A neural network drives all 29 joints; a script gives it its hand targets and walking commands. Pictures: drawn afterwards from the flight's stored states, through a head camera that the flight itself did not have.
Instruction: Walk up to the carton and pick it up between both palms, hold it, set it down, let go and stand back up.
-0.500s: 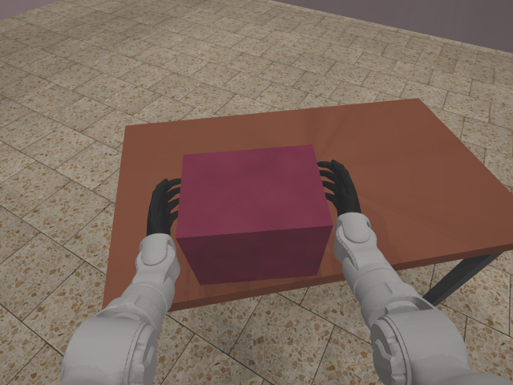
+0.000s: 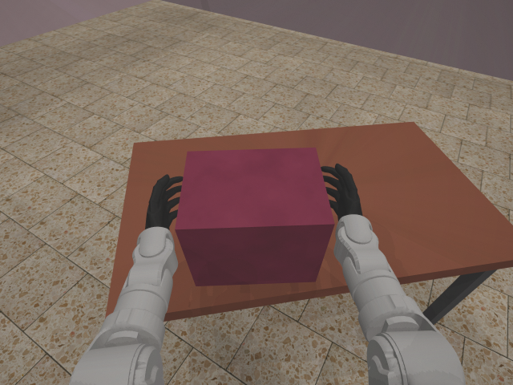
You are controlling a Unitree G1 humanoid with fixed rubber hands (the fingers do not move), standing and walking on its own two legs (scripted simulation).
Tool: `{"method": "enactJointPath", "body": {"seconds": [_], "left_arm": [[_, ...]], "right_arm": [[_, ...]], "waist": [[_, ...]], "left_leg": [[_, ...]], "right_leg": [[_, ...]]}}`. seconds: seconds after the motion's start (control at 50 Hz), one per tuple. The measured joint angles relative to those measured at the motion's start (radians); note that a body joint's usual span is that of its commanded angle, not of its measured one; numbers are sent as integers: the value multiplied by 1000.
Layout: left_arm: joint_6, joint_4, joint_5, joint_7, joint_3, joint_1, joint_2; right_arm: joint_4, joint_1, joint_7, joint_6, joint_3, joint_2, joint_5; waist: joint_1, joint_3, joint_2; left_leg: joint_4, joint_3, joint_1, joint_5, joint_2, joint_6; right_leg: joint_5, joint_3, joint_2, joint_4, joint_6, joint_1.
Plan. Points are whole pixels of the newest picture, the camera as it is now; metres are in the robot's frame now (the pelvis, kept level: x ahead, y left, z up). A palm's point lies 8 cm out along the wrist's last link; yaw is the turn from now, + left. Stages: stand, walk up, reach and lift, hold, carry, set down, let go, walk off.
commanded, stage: reach and lift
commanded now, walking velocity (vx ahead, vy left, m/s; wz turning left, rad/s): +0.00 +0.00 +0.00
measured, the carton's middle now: (253, 219) +0.40 -0.01 +0.04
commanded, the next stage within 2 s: hold in 1.68 s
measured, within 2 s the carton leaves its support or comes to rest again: neither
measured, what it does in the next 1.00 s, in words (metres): stands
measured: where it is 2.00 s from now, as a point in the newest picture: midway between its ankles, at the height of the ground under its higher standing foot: outside the picture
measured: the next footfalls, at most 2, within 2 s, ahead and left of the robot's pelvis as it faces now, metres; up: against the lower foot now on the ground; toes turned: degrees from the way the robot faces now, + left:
none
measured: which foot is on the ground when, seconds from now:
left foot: down 0.00-1.00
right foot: down 0.00-1.00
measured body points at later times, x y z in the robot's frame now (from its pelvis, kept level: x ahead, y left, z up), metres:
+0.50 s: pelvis +0.00 +0.00 +0.00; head -0.02 +0.03 +0.45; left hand +0.37 +0.17 +0.13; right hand +0.37 -0.15 +0.12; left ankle +0.01 +0.12 -0.75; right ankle +0.00 -0.12 -0.75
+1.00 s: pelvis -0.01 +0.00 +0.00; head -0.04 +0.03 +0.45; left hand +0.36 +0.16 +0.15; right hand +0.37 -0.15 +0.14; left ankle +0.00 +0.12 -0.75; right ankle +0.00 -0.12 -0.75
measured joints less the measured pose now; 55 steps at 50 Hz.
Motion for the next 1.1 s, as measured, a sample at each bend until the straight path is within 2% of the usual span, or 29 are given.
{"method": "enactJointPath", "body": {"seconds": [0.26, 0.42, 0.54, 0.76, 0.9, 1.1], "left_arm": [[336, -436, 118, -34, 0, 100, -38], [459, -593, 181, -59, 2, 134, -57], [512, -632, 202, -65, 0, 121, -62], [580, -630, 246, -87, 42, 53, -68], [601, -634, 276, -119, 71, 38, -71], [620, -691, 282, -123, 53, 65, -67]], "right_arm": [[-217, 71, -29, 161, 80, -2, 69], [-293, 101, -32, 214, 92, 9, 83], [-312, 101, -29, 236, 84, 10, 86], [-281, 37, -22, 267, 51, 19, 66], [-261, 14, -25, 264, 42, 34, 50], [-291, 36, -33, 253, 68, 32, 74]], "waist": [[-20, 68, -35], [-37, 106, -49], [-39, 115, -47], [-34, 119, -43], [-38, 131, -50], [-51, 156, -59]], "left_leg": [[-1, -23, 121, -24, 1, -2], [6, -33, 164, -26, -5, 0], [1, -32, 171, -15, -7, 2], [-27, -19, 187, 12, -5, 1], [-37, -20, 212, 14, -5, 0], [-21, -28, 232, -3, -6, 0]], "right_leg": [[-7, -17, 4, -46, 1, 149], [-9, -25, 0, -46, 4, 199], [-1, -23, -3, -42, 4, 201], [12, -13, -1, -38, 0, 198], [8, -16, -2, -39, -1, 219], [-1, -28, -3, -44, 1, 253]]}}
